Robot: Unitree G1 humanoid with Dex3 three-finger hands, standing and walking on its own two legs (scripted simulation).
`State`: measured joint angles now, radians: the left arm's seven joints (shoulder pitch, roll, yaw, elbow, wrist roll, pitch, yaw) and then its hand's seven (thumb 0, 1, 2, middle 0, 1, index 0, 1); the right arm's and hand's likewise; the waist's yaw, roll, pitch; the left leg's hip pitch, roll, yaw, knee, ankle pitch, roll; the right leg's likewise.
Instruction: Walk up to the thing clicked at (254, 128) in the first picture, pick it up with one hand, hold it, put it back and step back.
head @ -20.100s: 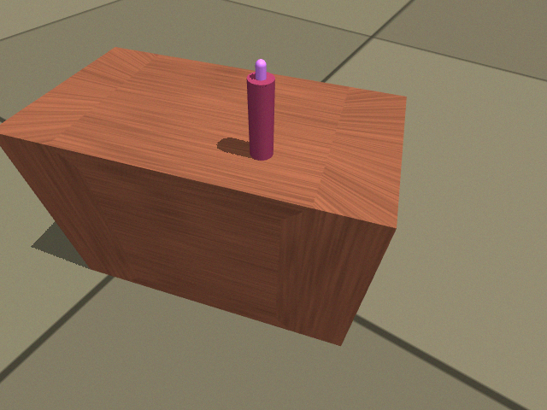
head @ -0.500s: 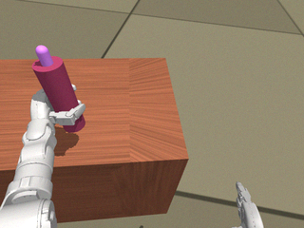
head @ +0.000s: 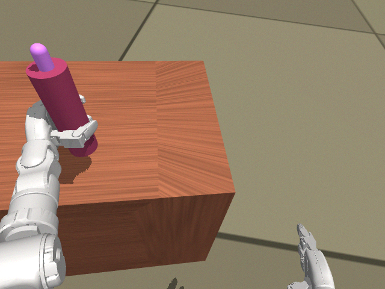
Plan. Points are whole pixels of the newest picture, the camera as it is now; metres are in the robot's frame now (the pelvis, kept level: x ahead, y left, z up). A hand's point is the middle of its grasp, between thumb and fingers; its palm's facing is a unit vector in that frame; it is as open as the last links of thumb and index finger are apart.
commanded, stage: lower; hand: left
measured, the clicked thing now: (64, 106) +0.46 +0.21 +0.15
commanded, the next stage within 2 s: loosen in 0.74 s
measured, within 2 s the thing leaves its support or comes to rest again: rests again in 0.58 s
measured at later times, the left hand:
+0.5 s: hand (82, 135) +0.47 +0.21 +0.05, palm faces +0.15 -0.99 +0.00, open 8.4 cm
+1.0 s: hand (82, 138) +0.47 +0.21 +0.03, palm faces +0.14 -0.99 +0.01, open 8.5 cm
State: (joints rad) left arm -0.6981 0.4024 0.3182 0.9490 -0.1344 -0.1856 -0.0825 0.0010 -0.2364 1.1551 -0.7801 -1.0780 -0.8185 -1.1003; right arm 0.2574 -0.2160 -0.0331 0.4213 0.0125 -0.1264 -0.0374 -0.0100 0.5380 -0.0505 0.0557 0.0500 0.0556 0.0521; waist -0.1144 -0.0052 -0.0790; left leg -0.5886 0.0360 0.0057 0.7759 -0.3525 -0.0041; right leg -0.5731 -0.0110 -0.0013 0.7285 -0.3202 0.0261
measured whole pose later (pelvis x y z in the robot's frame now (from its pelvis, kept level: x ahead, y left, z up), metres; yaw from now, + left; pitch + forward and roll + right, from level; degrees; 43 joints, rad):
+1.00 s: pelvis +0.00 +0.01 -0.03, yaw +0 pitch +17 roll -3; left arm -0.72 0.42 0.36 1.01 -0.11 -0.35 -0.11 -0.01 -0.23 1.08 -0.80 -1.03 -0.84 -1.05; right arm 0.37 -0.22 -0.02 0.14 -0.03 -0.07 0.02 -0.01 0.52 -0.05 0.06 0.05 0.06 0.05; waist -0.14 -0.01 -0.12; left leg -0.86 0.04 -0.02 1.01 -0.45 0.00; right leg -0.83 -0.01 -0.01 0.94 -0.41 0.03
